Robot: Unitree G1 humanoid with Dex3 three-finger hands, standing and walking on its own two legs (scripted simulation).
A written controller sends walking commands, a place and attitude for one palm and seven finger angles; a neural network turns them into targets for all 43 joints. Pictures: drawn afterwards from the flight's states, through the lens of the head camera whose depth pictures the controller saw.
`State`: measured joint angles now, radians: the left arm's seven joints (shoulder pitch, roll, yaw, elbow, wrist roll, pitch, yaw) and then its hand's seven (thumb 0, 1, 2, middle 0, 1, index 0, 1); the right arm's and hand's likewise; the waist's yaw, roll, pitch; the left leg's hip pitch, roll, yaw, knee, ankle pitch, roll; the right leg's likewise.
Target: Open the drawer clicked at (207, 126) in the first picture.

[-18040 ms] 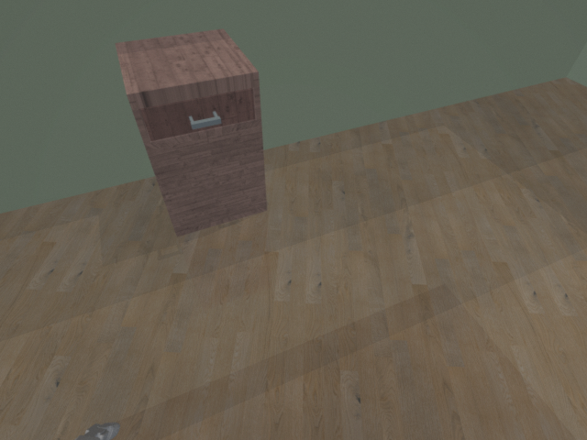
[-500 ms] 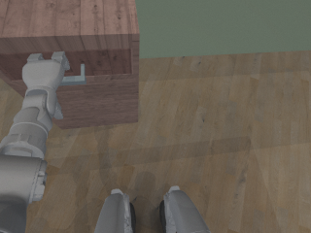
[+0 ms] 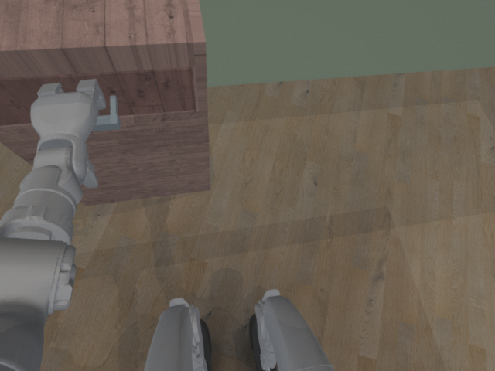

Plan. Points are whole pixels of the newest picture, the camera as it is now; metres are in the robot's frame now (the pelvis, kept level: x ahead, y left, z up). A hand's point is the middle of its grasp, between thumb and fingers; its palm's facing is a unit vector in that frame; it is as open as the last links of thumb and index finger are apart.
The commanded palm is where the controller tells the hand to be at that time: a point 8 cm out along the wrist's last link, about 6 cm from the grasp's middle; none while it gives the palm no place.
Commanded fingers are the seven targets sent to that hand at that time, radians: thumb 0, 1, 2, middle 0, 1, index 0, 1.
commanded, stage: lower the fingers behind the handle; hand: left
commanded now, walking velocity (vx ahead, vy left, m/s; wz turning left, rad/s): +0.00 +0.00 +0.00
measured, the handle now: (89, 114) +0.57 +0.24 -0.07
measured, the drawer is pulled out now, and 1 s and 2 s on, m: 0.00 0.00 0.00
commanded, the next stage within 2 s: lift the fingers back up to retry in 1.32 s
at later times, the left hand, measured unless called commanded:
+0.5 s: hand (89, 132) +0.53 +0.23 -0.06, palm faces -0.08 -0.01 -1.00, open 13.8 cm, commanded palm +0.52 +0.21 -0.03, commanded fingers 0.00 -0.50 0.30 -0.30 -1.20 -0.30 -1.20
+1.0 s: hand (90, 132) +0.53 +0.23 -0.07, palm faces +0.02 +0.02 -1.00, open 13.6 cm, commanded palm +0.52 +0.20 -0.05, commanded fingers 0.00 -0.50 0.30 -0.30 -1.20 -0.30 -1.20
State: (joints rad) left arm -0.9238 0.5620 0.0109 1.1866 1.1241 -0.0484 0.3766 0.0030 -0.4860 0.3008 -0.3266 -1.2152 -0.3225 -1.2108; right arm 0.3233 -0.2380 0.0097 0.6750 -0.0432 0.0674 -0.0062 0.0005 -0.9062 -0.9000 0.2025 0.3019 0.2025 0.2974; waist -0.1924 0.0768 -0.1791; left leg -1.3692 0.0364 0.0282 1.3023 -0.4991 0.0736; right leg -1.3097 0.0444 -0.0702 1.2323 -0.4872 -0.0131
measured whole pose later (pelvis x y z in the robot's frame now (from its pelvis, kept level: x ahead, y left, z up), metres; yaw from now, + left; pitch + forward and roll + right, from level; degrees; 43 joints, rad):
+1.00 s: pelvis -0.03 -0.01 -0.07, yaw +0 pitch +36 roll -6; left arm -1.10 0.61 -0.03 1.21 1.15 -0.01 0.43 0.00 -0.49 0.30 -0.35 -1.31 -0.30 -1.34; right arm 0.29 -0.25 0.03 0.66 -0.04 0.05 0.01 0.00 -0.91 -0.90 0.20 0.30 0.20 0.30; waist -0.19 0.08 -0.21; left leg -1.65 0.04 0.01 1.57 -0.54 0.07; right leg -1.59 0.03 -0.10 1.51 -0.55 -0.03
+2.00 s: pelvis +0.00 +0.00 +0.00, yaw +0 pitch +33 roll -6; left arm -0.91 0.58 0.04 1.05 1.11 -0.10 0.39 0.00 -0.49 0.30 -0.31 -1.21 -0.32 -1.20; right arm 0.33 -0.24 0.00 0.69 -0.04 0.07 0.00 0.00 -0.91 -0.90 0.20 0.30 0.20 0.30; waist -0.16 0.08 -0.18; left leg -1.39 0.04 0.01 1.33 -0.52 0.07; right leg -1.32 0.05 -0.09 1.25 -0.51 -0.02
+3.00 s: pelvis +0.01 +0.00 +0.01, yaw +0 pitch +31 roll -4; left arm -0.87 0.54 0.04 1.15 1.13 -0.04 0.44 0.00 -0.49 0.30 -0.32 -1.20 -0.32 -1.20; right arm 0.33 -0.26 -0.01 0.69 -0.05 0.10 0.01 0.00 -0.91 -0.90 0.20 0.30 0.20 0.30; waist -0.18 0.09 -0.17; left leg -1.30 0.04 0.04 1.26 -0.50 0.07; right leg -1.25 0.06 -0.05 1.19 -0.48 -0.02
